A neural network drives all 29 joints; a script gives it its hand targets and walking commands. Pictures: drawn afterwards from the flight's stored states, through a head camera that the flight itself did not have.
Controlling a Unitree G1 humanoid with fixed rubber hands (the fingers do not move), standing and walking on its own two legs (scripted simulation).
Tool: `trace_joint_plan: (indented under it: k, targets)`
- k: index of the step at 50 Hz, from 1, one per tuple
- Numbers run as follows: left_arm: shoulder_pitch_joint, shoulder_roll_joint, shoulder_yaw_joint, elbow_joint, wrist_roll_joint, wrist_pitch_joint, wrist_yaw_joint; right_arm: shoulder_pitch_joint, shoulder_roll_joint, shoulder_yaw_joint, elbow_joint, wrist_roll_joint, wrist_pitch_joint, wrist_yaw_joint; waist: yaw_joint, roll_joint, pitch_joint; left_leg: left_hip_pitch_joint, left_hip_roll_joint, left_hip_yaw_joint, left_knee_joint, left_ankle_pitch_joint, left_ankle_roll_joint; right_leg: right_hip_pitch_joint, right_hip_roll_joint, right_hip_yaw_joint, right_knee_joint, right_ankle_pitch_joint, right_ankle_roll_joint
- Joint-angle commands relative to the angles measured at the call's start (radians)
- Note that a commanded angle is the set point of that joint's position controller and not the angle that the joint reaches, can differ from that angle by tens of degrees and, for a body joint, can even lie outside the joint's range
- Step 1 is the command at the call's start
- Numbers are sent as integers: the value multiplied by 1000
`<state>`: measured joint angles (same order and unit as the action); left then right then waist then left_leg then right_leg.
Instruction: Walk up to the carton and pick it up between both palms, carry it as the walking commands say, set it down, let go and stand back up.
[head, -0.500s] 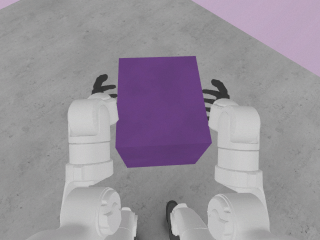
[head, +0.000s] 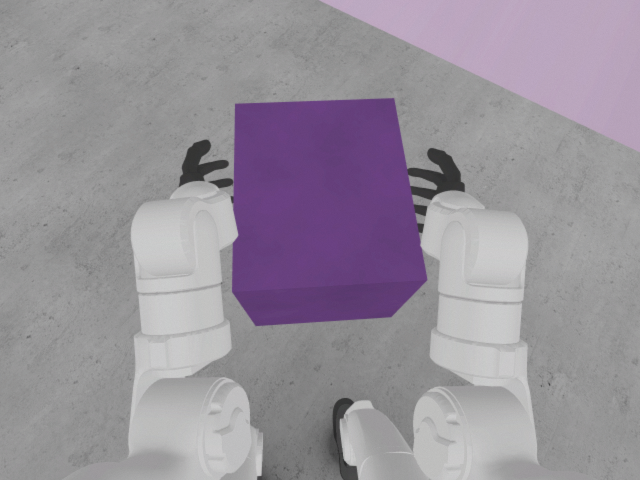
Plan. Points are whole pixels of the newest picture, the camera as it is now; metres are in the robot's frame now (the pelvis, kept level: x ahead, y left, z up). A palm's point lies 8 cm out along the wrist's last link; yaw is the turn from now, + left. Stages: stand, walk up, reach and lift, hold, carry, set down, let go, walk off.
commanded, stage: carry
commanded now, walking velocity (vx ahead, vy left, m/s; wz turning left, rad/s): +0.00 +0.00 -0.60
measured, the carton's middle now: (320, 220) +0.42 +0.01 +0.00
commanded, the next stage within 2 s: none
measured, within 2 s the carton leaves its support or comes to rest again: neither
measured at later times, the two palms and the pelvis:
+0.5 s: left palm (361, 254) +0.34 -0.03 +0.08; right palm (631, 329) +0.27 -0.28 +0.08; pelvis -0.07 -0.06 -0.01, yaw -14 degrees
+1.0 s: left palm (534, 364) +0.24 -0.18 +0.08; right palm out of the picture +0.11 -0.41 +0.08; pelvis -0.16 -0.12 -0.01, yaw -29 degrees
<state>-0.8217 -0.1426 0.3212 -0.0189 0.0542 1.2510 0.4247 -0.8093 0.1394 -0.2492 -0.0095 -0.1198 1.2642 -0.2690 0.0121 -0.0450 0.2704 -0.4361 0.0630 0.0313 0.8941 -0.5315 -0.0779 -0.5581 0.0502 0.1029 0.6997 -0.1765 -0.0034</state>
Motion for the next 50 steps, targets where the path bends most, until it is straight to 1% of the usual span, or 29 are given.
trace_joint_plan:
  k: [1, 3, 4, 5, 6, 8, 9, 10, 12, 13, 15, 16, 18, 22, 25, 27, 28, 29, 30, 31, 33, 35, 37, 39, 40, 43, 46, 48, 50]
  targets:
    - [-868, -966, -672, -16, -428, 13, -509, -877, 1061, 608, -31, 509, -53, 319, 15, -78, -1052, 168, -71, 15, -147, -28, 8, 473, -226, 353, -187, 514, -76]
    - [-815, -984, -664, 32, -415, 17, -506, -828, 1075, 604, -34, 499, -57, 318, -17, -69, -1046, 484, 20, -6, -400, 222, 62, 271, -132, 192, -109, 439, 13]
    - [-836, -997, -681, -12, -433, 11, -501, -780, 1056, 609, -52, 494, -65, 315, -35, 87, -1082, 778, 178, -66, -389, 643, 111, 64, -44, 39, 35, 242, 70]
    - [-948, -999, -704, -56, -466, 12, -497, -904, 1005, 613, -130, 519, -88, 312, -24, 431, -1118, 882, 400, -235, -280, 1087, 237, -153, -4, -78, 260, -341, 51]
    - [-977, -992, -695, -71, -473, 12, -499, -843, 1013, 574, -64, 503, -81, 318, -19, 411, -1066, 785, 450, -172, -266, 1151, 279, -153, -119, -52, 327, -364, 16]
    - [-893, -1007, -680, -9, -450, 8, -504, -810, 1016, 575, -46, 467, -72, 327, -21, 295, -991, 787, 369, -47, -223, 1265, 236, -178, -78, -109, 273, -260, -2]
    - [-823, -1029, -694, -55, -448, 11, -505, -720, 1021, 568, -76, 448, -68, 330, -20, 333, -999, 756, 339, 2, -202, 1207, 207, -144, -82, -119, 216, -196, 8]
    - [-944, -1014, -699, -40, -481, 1, -507, -910, 984, 592, -139, 469, -83, 318, -14, 313, -985, 698, 304, 45, -176, 1119, 168, -70, -88, -114, 97, -137, 13]
    - [-792, -1010, -674, 26, -463, 15, -520, -775, 976, 559, -72, 422, -64, 309, 12, 220, -996, 540, 230, 130, -71, 960, 124, 188, -13, -179, -84, 5, 15]
    - [-604, -1045, -633, 102, -432, 27, -533, -697, 983, 570, -102, 409, -60, 308, 25, 90, -972, 392, 195, 124, -29, 710, 90, 331, -25, -82, -185, 101, 2]
    - [-601, -998, -611, 112, -424, 29, -548, -648, 1029, 607, -66, 408, -48, 313, 4, -297, -934, -62, -14, 101, 121, -126, 0, 637, -273, 402, -138, 947, -79]
    - [-812, -962, -624, 146, -441, 7, -552, -910, 1000, 636, -55, 443, -65, 311, 18, -342, -966, -124, -69, 13, 143, -217, -1, 666, -290, 455, -138, 968, -134]
    - [-731, -991, -617, 200, -418, 13, -555, -862, 1015, 610, -10, 454, -64, 314, 19, -110, -991, -138, -20, -38, 173, -106, -10, 688, -261, 376, -123, 691, -114]
    - [-916, -950, -621, 51, -412, -28, -529, -967, 1054, 628, 23, 517, -74, 329, 21, -141, -973, 4, -78, -1, 26, -63, 0, 493, -214, 397, -290, 137, -72]
    - [-879, -960, -616, 57, -401, -26, -516, -947, 1072, 629, 3, 528, -75, 323, 9, -184, -1027, 332, -114, 59, -307, -42, 42, 354, -161, 302, -296, 321, -19]
    - [-824, -961, -618, 90, -392, -19, -508, -836, 1065, 633, 20, 515, -78, 321, -29, -44, -1081, 784, 92, -9, -467, 267, 120, 78, -41, 78, -172, 208, 137]
    - [-884, -972, -651, 18, -422, -18, -513, -833, 1019, 625, -6, 510, -99, 320, -31, 355, -1145, 856, 382, -261, -367, 578, 265, -66, 29, -60, 175, -286, 122]
    - [-854, -979, -655, 37, -422, -8, -515, -752, 1019, 586, 27, 479, -93, 329, -20, 444, -1018, 723, 475, -229, -336, 814, 333, -169, -114, -19, 413, -387, 53]
    - [-874, -982, -662, -24, -435, -19, -517, -821, 1037, 592, -45, 490, -98, 333, -14, 286, -1011, 696, 401, -116, -298, 987, 291, -140, -104, -53, 410, -310, 7]
    - [-930, -1002, -679, -41, -459, -27, -517, -864, 1028, 604, -77, 493, -99, 336, -16, 230, -975, 742, 367, -61, -265, 1096, 239, -183, -76, -81, 374, -270, -1]
    - [-965, -996, -696, -77, -475, -22, -510, -905, 1001, 597, -109, 482, -94, 324, -6, 273, -984, 696, 332, 19, -204, 1094, 175, -81, -106, -95, 183, -176, 20]
    - [-841, -1002, -674, 2, -470, -11, -523, -809, 983, 580, -60, 448, -81, 317, -2, 241, -969, 572, 261, 107, -145, 1016, 132, 106, -33, -165, 18, -53, 15]
    - [-752, -1026, -647, 86, -453, 1, -533, -773, 983, 571, -17, 428, -64, 310, 26, 129, -959, 358, 170, 138, 8, 681, 71, 364, -41, -40, -184, 195, -16]
    - [-734, -962, -610, 168, -423, 0, -544, -760, 1021, 600, 43, 438, -56, 327, 4, -293, -941, -70, -5, 80, 137, -168, -8, 629, -300, 433, -118, 987, -109]
    - [-817, -956, -609, 165, -422, -15, -546, -911, 1021, 621, 12, 461, -70, 320, 20, -327, -965, -127, -47, 13, 125, -221, -16, 672, -303, 412, -109, 993, -148]
    - [-829, -966, -606, 124, -411, -20, -542, -840, 1045, 596, 70, 482, -74, 334, 15, -94, -991, -91, -14, -21, 123, -82, -24, 621, -230, 349, -115, 667, -100]
    - [-896, -949, -617, 38, -405, -33, -526, -888, 1065, 601, 58, 508, -78, 335, 12, -150, -982, 74, -73, 10, -10, -63, 8, 449, -213, 361, -233, 352, -84]
    - [-908, -951, -619, 22, -407, -33, -521, -919, 1074, 612, 35, 535, -77, 335, 11, -176, -1008, 238, -90, 28, -210, -47, 24, 385, -182, 338, -240, 372, -58]
    - [-846, -946, -631, 55, -398, -33, -514, -829, 1049, 599, 38, 512, -82, 327, -15, -119, -1058, 571, 21, 8, -403, 173, 68, 197, -104, 193, -159, 320, 35]
